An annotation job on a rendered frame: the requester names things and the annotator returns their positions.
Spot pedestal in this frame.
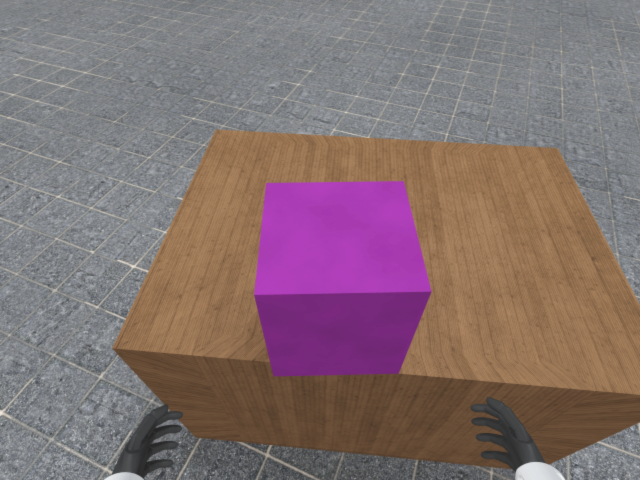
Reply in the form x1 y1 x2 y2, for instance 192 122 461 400
112 130 640 469

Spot right robot hand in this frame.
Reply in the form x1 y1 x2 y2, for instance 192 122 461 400
470 397 546 473

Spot left robot hand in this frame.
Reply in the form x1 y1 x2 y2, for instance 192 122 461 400
111 404 183 478

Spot carton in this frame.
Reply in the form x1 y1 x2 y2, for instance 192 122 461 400
254 181 432 376

